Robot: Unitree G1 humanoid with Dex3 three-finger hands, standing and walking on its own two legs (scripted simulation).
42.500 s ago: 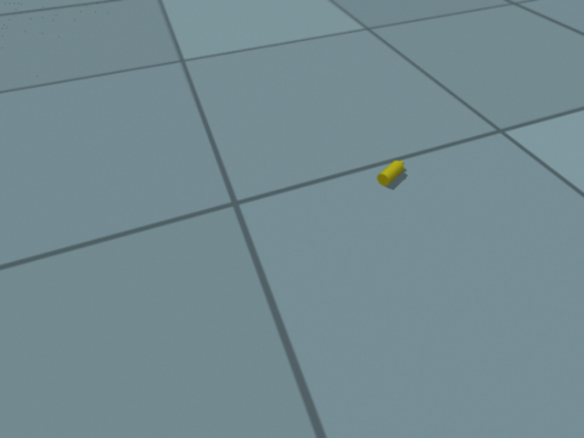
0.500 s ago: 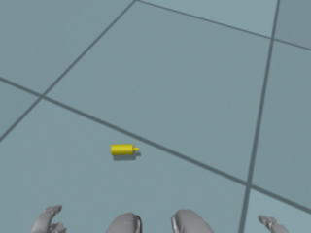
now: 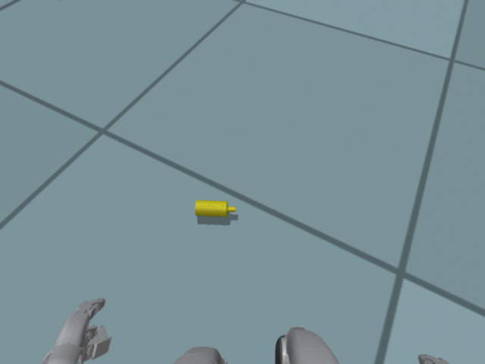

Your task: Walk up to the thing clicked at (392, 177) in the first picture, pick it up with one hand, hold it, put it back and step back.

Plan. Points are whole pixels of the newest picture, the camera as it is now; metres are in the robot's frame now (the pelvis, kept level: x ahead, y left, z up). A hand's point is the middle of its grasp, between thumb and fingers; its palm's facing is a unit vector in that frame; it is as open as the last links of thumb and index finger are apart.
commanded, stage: step back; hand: left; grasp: from above
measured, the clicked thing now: (215, 208) +0.72 +0.16 -0.72
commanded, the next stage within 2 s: none
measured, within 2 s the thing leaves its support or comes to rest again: neither
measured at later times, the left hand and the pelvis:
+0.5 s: hand out of the picture -0.07 +0.24 -0.13, palm faces -0.07 -0.91 -0.41, open 7.4 cm; pelvis -0.16 -0.03 +0.01, yaw -5 degrees
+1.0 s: hand out of the picture -0.23 +0.25 -0.14, palm faces -0.05 -0.92 -0.39, open 7.4 cm; pelvis -0.34 -0.02 +0.01, yaw -3 degrees
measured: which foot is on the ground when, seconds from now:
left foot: down 0.00-0.38, up 0.40-0.68, down 0.70-1.00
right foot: up 0.00-0.34, down 0.36-0.72, up 0.74-1.00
